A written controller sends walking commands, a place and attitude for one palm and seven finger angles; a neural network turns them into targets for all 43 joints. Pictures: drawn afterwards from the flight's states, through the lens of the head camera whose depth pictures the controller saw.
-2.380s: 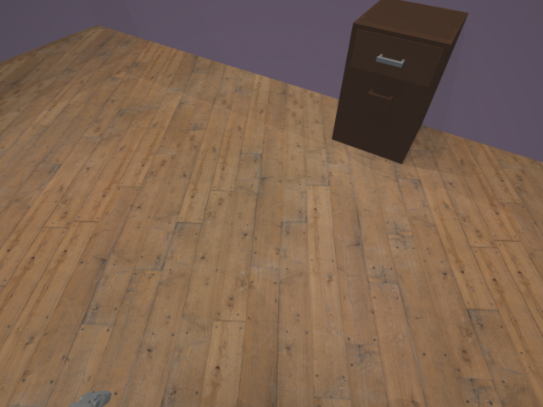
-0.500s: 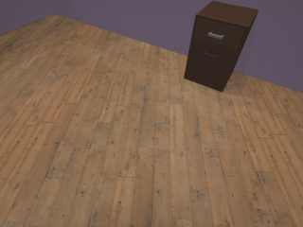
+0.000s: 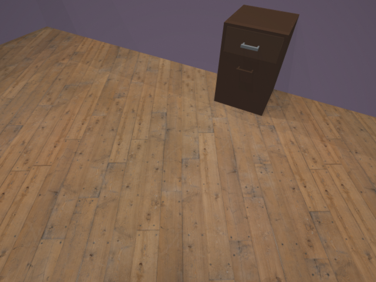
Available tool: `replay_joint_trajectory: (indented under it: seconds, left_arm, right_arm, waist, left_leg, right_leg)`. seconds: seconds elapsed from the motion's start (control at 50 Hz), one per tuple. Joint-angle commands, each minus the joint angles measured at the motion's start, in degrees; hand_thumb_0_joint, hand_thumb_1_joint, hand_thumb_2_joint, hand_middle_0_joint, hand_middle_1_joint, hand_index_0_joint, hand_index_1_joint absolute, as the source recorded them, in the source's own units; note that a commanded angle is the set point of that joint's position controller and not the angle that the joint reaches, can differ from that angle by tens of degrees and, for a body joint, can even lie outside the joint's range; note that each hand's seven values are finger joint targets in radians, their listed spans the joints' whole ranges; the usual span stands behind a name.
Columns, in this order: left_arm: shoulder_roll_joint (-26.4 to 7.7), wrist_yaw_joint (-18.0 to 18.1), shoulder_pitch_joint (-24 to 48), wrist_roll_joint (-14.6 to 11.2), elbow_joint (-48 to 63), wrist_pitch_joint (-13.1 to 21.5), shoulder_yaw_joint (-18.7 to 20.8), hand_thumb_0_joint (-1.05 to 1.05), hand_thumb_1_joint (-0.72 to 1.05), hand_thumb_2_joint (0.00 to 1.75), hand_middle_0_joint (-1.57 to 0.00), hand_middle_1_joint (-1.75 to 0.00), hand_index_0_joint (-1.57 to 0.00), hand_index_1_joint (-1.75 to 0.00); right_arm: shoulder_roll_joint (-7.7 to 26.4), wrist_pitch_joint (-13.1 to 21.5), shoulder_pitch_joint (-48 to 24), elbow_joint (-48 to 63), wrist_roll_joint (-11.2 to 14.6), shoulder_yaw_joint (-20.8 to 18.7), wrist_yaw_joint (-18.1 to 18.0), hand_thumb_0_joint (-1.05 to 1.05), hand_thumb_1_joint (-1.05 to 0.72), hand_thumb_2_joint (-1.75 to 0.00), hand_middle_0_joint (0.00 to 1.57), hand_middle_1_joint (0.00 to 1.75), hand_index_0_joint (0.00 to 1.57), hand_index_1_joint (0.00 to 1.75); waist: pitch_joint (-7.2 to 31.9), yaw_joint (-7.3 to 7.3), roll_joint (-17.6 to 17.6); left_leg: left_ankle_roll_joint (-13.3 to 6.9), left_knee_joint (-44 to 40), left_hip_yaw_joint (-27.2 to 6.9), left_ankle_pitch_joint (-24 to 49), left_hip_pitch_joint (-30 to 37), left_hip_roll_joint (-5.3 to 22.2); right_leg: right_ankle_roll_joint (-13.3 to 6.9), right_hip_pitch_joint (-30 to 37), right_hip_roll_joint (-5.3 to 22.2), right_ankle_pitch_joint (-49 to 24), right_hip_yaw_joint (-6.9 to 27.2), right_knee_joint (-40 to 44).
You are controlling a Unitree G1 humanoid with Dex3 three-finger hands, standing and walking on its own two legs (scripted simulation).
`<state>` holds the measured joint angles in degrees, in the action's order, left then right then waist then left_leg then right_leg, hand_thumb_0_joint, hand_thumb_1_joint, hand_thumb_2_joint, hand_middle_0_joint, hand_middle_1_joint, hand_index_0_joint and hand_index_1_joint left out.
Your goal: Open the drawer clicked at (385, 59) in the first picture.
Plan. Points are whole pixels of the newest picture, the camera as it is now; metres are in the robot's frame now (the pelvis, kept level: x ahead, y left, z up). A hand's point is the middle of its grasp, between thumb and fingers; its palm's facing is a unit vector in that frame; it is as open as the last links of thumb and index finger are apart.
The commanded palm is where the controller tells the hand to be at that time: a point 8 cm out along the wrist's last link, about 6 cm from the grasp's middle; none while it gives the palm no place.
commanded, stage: walk to a spot facing it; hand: left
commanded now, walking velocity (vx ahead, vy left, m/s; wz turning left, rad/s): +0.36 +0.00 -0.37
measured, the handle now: (250, 46) +1.62 -0.31 -0.21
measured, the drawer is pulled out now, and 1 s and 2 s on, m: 0.00 0.00 0.00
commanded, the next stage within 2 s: turn to face it in 1.72 s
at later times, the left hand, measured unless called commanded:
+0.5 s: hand out of the picture +0.09 +0.19 -0.19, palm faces -0.03 -0.99 -0.12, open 7.4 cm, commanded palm none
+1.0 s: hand (172, 153) +0.57 +0.10 -0.17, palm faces -0.40 -0.90 -0.18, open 7.4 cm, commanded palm none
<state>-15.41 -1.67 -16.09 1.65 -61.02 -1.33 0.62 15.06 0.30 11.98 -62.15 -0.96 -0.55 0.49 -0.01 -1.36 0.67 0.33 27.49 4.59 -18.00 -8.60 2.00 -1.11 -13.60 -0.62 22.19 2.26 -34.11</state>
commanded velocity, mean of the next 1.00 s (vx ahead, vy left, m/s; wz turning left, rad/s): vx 0.37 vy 0.00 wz -0.27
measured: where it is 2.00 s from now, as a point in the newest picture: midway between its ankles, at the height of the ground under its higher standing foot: (220, 194)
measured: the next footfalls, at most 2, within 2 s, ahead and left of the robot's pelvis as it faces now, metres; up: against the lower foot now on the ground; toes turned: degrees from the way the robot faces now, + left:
left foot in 0.48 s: +0.32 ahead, +0.12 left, +0.00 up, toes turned +0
right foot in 1.02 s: +0.50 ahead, -0.17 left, +0.00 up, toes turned -28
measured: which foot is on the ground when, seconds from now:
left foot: down 0.00-0.08, up 0.10-0.46, down 0.48-1.00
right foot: down 0.00-0.50, up 0.52-1.00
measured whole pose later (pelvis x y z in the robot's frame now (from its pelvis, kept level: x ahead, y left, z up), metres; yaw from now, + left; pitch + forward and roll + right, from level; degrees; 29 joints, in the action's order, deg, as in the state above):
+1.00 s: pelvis +0.39 -0.02 -0.01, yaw -20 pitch +0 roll +0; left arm -10.4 -2.2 -4.2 2.4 -55.7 0.7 3.4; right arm 8.2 3.6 27.1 -65.9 -1.6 -2.1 -0.5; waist -4.8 3.9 -0.2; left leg 2.2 24.7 18.9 -25.8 3.3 5.3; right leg -3.1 -25.9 3.3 11.9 -8.2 -34.4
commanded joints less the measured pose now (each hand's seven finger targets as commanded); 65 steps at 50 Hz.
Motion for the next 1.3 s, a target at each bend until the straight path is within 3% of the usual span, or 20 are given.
replay_joint_trajectory:
  seconds: [0.0,0.04,0.06,0.08,0.14,0.36,0.42,0.44,0.46,0.48,0.54,0.6,0.88,0.96,0.98,1.0,1.02,1.08,1.14,1.28]
  left_arm:
    - [-3.23,-0.29,1.34,-0.25,5.87,2.27,2.17,0.00,0.90,0.90,-0.20,-0.30,-0.20,-0.30]
    - [-3.74,0.08,-9.44,0.11,2.42,3.13,2.97,0.00,0.90,0.90,-0.20,-0.30,-0.20,-0.30]
    - [-10.22,1.09,-17.37,0.38,0.08,4.10,4.51,0.00,0.90,0.90,-0.20,-0.30,-0.20,-0.30]
    - [-9.97,1.97,-21.40,-1.00,-0.88,4.39,4.12,0.00,0.90,0.90,-0.20,-0.30,-0.20,-0.30]
    - [-4.64,2.62,-15.09,-0.26,0.09,4.70,2.90,0.00,0.90,0.90,-0.20,-0.30,-0.20,-0.30]
    - [-2.07,3.20,-13.74,0.05,-2.15,5.59,3.09,0.00,0.90,0.90,-0.20,-0.30,-0.20,-0.30]
    - [-2.25,3.16,-10.88,-0.27,-1.98,5.40,3.74,0.00,0.90,0.90,-0.20,-0.30,-0.20,-0.30]
    - [-0.64,2.85,-11.49,-0.60,-1.73,5.34,3.72,0.00,0.90,0.90,-0.20,-0.30,-0.20,-0.30]
    - [2.87,2.21,-15.64,-1.19,-0.99,4.90,3.60,0.00,0.90,0.90,-0.20,-0.30,-0.20,-0.30]
    - [2.96,2.15,-13.09,-0.79,0.94,5.29,3.30,0.00,0.90,0.90,-0.20,-0.30,-0.20,-0.30]
    - [3.42,1.14,-4.42,0.24,1.98,4.20,3.42,0.00,0.90,0.90,-0.20,-0.30,-0.20,-0.30]
    - [5.42,0.62,-7.31,0.42,1.25,2.34,3.51,0.00,0.90,0.90,-0.20,-0.30,-0.20,-0.30]
    - [4.02,-0.50,15.47,0.31,9.60,2.17,3.01,0.00,0.90,0.90,-0.20,-0.30,-0.20,-0.30]
    - [0.73,0.03,-0.22,0.53,4.50,3.70,3.89,0.00,0.90,0.90,-0.20,-0.30,-0.20,-0.30]
    - [-4.49,0.71,-8.81,0.73,1.99,4.50,5.25,0.00,0.90,0.90,-0.20,-0.30,-0.20,-0.30]
    - [-10.87,1.66,-15.29,-0.05,0.50,4.76,6.73,0.00,0.90,0.90,-0.20,-0.30,-0.20,-0.30]
    - [-12.13,1.96,-13.87,-1.22,0.35,4.41,6.86,0.00,0.90,0.90,-0.20,-0.30,-0.20,-0.30]
    - [-3.76,2.33,-1.51,-0.91,2.78,4.88,4.31,0.00,0.90,0.90,-0.20,-0.30,-0.20,-0.30]
    - [0.00,2.50,0.80,-0.09,2.94,5.65,3.84,0.00,0.90,0.90,-0.20,-0.30,-0.20,-0.30]
    - [-2.84,1.78,-1.96,-0.19,1.23,5.85,3.71,0.00,0.90,0.90,-0.20,-0.30,-0.20,-0.30]
  right_arm:
    - [11.50,1.56,3.24,3.09,-0.23,-3.46,-1.17,0.00,-0.90,-0.90,0.20,0.30,0.20,0.30]
    - [8.06,1.67,0.52,4.06,-0.13,-2.78,-1.13,0.00,-0.90,-0.90,0.20,0.30,0.20,0.30]
    - [3.00,2.17,-1.47,6.80,0.39,-1.66,-0.70,0.00,-0.90,-0.90,0.20,0.30,0.20,0.30]
    - [5.39,2.66,-6.32,8.74,-0.08,-2.01,-0.58,0.00,-0.90,-0.90,0.20,0.30,0.20,0.30]
    - [2.70,2.74,-6.54,7.37,-0.34,-2.40,-0.16,0.00,-0.90,-0.90,0.20,0.30,0.20,0.30]
    - [-2.48,2.77,-8.50,9.12,0.33,-2.72,1.38,0.00,-0.90,-0.90,0.20,0.30,0.20,0.30]
    - [-0.09,3.72,2.97,5.73,-0.01,-3.50,0.26,0.00,-0.90,-0.90,0.20,0.30,0.20,0.30]
    - [3.54,4.00,11.97,3.06,-0.33,-4.40,-0.63,0.00,-0.90,-0.90,0.20,0.30,0.20,0.30]
    - [10.26,4.27,19.03,1.51,-1.20,-5.82,-1.19,0.00,-0.90,-0.90,0.20,0.30,0.20,0.30]
    - [10.80,3.35,19.53,1.48,-0.70,-5.58,-1.09,0.00,-0.90,-0.90,0.20,0.30,0.20,0.30]
    - [1.27,3.78,7.42,4.14,-0.59,-3.48,-1.40,0.00,-0.90,-0.90,0.20,0.30,0.20,0.30]
    - [-1.32,5.03,5.99,3.45,-0.45,-2.81,-1.77,0.00,-0.90,-0.90,0.20,0.30,0.20,0.30]
    - [1.25,4.46,17.09,-0.79,-1.13,-3.11,-1.65,0.00,-0.90,-0.90,0.20,0.30,0.20,0.30]
    - [3.04,3.97,15.08,-0.91,-0.44,-2.99,-1.55,0.00,-0.90,-0.90,0.20,0.30,0.20,0.30]
    - [1.30,4.14,15.02,-0.20,0.30,-2.61,-0.86,0.00,-0.90,-0.90,0.20,0.30,0.20,0.30]
    - [-2.45,4.62,15.62,2.05,0.95,-1.97,-0.94,0.00,-0.90,-0.90,0.20,0.30,0.20,0.30]
    - [-0.32,4.44,10.23,3.04,1.02,-2.46,-1.12,0.00,-0.90,-0.90,0.20,0.30,0.20,0.30]
    - [-2.37,3.11,6.60,2.98,-0.30,-2.75,-0.83,0.00,-0.90,-0.90,0.20,0.30,0.20,0.30]
    - [-4.96,1.36,11.90,1.25,-0.83,-2.76,-0.46,0.00,-0.90,-0.90,0.20,0.30,0.20,0.30]
    - [-3.60,2.20,0.75,5.84,-0.54,-2.72,1.26,0.00,-0.90,-0.90,0.20,0.30,0.20,0.30]
  waist:
    - [-5.67,1.49,-8.20]
    - [-3.84,-3.60,0.22]
    - [-1.96,-5.83,20.04]
    - [-3.87,-7.14,14.27]
    - [-7.45,-2.69,2.95]
    - [-6.83,-0.70,7.30]
    - [-2.35,4.77,4.17]
    - [3.37,7.91,-1.96]
    - [10.88,8.31,-18.59]
    - [9.31,7.72,-18.67]
    - [-5.84,3.72,-6.43]
    - [-4.52,0.07,-6.00]
    - [-7.43,5.24,-5.72]
    - [2.02,-2.80,-5.76]
    - [8.44,-6.45,0.88]
    - [14.55,-6.90,12.43]
    - [13.77,-7.38,7.82]
    - [-0.57,-0.88,0.74]
    - [-1.49,3.39,3.74]
    - [-4.07,0.82,7.02]
  left_leg:
    - [-8.88,-10.22,-13.30,-6.45,-0.50,16.86]
    - [-3.39,8.44,-2.57,-3.00,-12.87,8.85]
    - [0.56,27.93,5.72,-12.01,-30.02,0.65]
    - [-0.02,33.84,-0.97,-14.29,-33.26,1.66]
    - [0.70,37.52,-3.33,-5.25,-33.87,5.52]
    - [0.70,13.76,1.69,5.92,-19.97,3.40]
    - [-0.40,3.87,2.12,8.52,-1.03,1.01]
    - [-1.29,1.84,-1.60,7.34,12.13,4.58]
    - [-5.86,-4.49,-23.20,2.17,22.90,20.70]
    - [-8.83,-14.06,-33.25,-8.88,17.57,26.29]
    - [-7.24,-18.19,-21.45,-13.46,-2.73,21.43]
    - [-6.04,-17.83,-8.20,-1.93,-6.99,17.17]
    - [-6.93,-14.08,5.23,26.13,9.75,16.82]
    - [-3.42,8.95,10.47,46.98,6.41,13.84]
    - [-1.11,24.43,11.91,33.62,-7.84,11.35]
    - [1.62,44.59,9.62,-11.82,-24.82,1.94]
    - [0.11,51.09,1.05,-13.80,-27.37,3.63]
    - [0.37,46.71,-2.97,-2.14,-26.44,9.00]
    - [1.74,36.52,-0.66,0.15,-19.90,9.02]
    - [1.97,14.93,1.88,5.50,-18.81,6.99]
  right_leg:
    - [0.10,-8.97,2.03,3.89,-4.40,-3.65]
    - [-1.69,8.93,3.65,-1.93,0.05,9.49]
    - [-7.60,20.30,18.39,-2.51,24.98,20.02]
    - [-10.95,17.63,21.89,-7.10,32.86,22.99]
    - [-12.66,12.07,18.93,-9.53,23.79,21.60]
    - [-7.59,6.34,12.27,-21.17,8.50,21.12]
    - [-5.49,2.35,8.96,-28.12,5.30,7.93]
    - [-4.12,-2.76,6.01,-25.15,3.27,-4.56]
    - [-1.58,-13.98,-1.37,-1.05,-3.86,-24.31]
    - [-2.00,-18.66,-2.22,10.22,-1.50,-35.62]
    - [-1.58,-22.98,5.82,-2.48,-0.45,-41.82]
    - [-0.34,-18.63,6.82,-7.01,-1.27,-37.28]
    - [-0.50,-19.99,5.27,-10.93,-9.55,-4.67]
    - [-3.96,5.50,-0.33,-12.13,-13.72,4.36]
    - [-7.66,23.13,9.09,-12.97,-2.54,5.17]
    - [-15.54,35.41,26.34,-22.92,25.02,10.19]
    - [-16.94,30.00,27.24,-21.80,25.95,14.64]
    - [-10.74,7.38,20.53,-13.53,11.82,19.65]
    - [-8.52,-2.24,16.04,-13.94,2.45,21.80]
    - [-7.98,0.96,14.55,-8.19,1.66,22.32]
